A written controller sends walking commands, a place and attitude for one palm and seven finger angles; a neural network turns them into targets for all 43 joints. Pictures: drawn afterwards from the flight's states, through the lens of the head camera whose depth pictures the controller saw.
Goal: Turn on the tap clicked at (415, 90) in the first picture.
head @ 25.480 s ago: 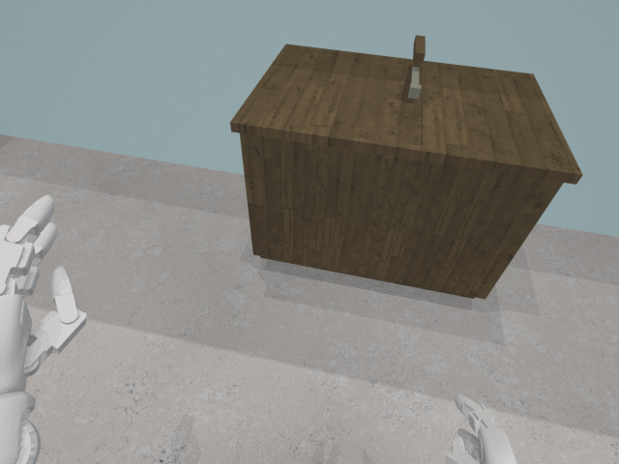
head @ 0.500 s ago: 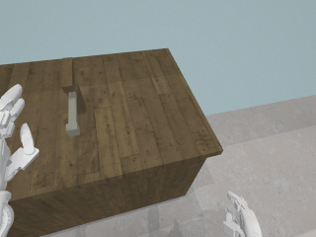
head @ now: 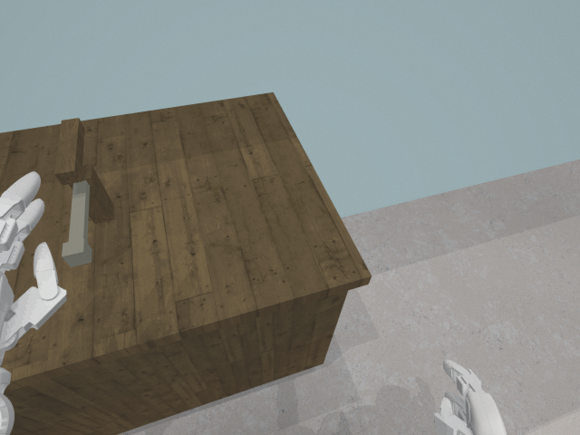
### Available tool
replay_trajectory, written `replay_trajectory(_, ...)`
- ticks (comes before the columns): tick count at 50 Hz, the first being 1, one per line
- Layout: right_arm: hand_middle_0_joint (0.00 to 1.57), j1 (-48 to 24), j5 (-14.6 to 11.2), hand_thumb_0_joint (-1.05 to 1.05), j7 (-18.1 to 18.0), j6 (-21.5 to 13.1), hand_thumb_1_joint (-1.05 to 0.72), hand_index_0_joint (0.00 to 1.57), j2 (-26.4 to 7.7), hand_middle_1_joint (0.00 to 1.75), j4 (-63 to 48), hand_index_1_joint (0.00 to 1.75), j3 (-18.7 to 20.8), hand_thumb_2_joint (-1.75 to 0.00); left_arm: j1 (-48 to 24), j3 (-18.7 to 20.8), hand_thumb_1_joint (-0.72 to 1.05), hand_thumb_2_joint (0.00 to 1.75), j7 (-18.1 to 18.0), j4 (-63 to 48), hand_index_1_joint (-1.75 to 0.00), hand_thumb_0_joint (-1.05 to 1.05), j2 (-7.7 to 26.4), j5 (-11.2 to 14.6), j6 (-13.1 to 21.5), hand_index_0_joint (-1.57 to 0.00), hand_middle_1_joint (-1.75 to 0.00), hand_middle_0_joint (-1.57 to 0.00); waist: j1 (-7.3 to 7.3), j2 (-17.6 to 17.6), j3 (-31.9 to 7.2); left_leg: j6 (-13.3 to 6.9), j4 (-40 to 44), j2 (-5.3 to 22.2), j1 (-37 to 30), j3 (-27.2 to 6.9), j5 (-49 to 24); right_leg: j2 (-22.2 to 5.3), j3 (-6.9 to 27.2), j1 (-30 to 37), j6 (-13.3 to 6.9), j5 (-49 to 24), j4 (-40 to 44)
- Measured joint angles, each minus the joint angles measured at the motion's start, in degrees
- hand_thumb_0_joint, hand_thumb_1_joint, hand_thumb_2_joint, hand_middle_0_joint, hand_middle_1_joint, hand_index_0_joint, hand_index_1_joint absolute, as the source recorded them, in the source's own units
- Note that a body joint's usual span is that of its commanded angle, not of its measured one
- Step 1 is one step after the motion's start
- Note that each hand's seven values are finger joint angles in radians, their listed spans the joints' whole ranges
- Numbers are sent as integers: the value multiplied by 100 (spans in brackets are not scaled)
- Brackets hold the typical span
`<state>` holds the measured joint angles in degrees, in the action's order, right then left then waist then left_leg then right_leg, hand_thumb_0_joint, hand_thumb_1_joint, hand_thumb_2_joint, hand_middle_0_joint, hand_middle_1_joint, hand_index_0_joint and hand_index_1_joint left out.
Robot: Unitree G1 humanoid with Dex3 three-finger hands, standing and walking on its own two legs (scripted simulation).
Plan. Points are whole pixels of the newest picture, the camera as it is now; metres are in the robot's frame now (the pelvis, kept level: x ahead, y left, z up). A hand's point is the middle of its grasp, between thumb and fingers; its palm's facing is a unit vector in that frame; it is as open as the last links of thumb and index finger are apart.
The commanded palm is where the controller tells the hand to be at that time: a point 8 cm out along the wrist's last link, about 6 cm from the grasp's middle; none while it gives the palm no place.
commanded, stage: come to a stop and stand still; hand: left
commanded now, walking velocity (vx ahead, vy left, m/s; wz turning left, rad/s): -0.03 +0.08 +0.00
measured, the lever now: (77, 252) +0.34 +0.33 +0.04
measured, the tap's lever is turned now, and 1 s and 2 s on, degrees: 0 0 0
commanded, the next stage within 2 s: look again from close up in 0.90 s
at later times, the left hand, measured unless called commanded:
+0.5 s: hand out of the picture +0.21 +0.29 +0.17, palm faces +0.37 -0.85 -0.38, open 7.4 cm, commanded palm +0.15 +0.32 +0.18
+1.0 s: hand out of the picture +0.20 +0.31 +0.16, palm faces +0.36 -0.84 -0.40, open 7.4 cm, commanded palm +0.15 +0.35 +0.18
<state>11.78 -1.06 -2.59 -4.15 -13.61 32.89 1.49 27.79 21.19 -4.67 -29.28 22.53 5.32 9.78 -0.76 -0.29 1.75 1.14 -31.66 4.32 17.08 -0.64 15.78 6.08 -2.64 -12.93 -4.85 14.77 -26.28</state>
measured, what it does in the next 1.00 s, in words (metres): shifts its weight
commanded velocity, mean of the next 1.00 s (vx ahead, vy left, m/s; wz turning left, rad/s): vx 0.00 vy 0.00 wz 0.00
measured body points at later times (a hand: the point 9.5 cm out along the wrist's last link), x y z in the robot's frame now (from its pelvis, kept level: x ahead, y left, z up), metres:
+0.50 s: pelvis +0.00 +0.04 +0.01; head +0.02 +0.05 +0.46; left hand +0.19 +0.33 +0.19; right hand +0.19 -0.17 -0.07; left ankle +0.01 +0.15 -0.74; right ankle -0.01 -0.06 -0.73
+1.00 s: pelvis -0.01 +0.07 +0.01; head +0.02 +0.08 +0.46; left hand +0.18 +0.36 +0.19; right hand +0.17 -0.15 -0.07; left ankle +0.01 +0.15 -0.74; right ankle -0.01 -0.06 -0.73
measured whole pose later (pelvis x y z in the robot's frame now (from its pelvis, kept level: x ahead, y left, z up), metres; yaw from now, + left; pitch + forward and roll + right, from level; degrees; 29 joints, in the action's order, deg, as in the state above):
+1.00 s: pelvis -0.01 +0.07 +0.01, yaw +1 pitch +0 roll -1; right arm 11.7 -0.9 -2.5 -5.6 -11.0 33.6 -1.5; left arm 26.3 19.6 -5.8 -27.7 21.7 3.1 10.8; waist 1.0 0.4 2.8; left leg -2.7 -23.9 -1.5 13.2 0.9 11.1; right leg 0.2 -1.4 -9.4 0.5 10.9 -20.0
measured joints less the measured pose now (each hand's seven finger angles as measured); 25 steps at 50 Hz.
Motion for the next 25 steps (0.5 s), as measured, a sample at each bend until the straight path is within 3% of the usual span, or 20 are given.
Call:
replay_trajectory(14, 20, -147, -7, 1, -16, -11, -90, 20, 123, 30, 97, 30, -189, -90, -92, -177, 89, 90, -169, 231, -30, 2, -118, -126, -24, -21, -31, -21, 223, -102, 44, -30, 547, -232, -354, 45, -283, -233, 36, 304, 176, -187, 392)
replay_trajectory(25, 20, -188, 26, 1, 4, -70, -90, 20, 305, 30, 7, 30, -353, -90, -227, -233, 89, 90, -140, 166, -30, 2, -103, -172, -47, -21, -30, -21, 240, 65, 42, -204, 757, -422, -456, 103, -395, -424, 84, 399, 356, -286, 570)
